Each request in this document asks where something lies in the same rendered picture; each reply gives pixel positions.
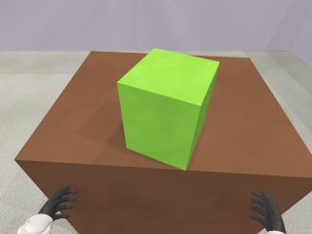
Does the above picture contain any robot left forearm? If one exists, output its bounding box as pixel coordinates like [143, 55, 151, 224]
[17, 214, 54, 234]

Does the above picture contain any left robot hand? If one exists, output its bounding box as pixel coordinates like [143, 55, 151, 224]
[38, 184, 78, 221]

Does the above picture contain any right robot hand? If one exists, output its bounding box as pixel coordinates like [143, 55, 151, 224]
[251, 190, 287, 234]

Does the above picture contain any pedestal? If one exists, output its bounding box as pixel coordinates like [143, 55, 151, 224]
[14, 51, 312, 234]

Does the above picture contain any carton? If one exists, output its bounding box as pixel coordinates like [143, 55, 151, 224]
[117, 48, 219, 171]

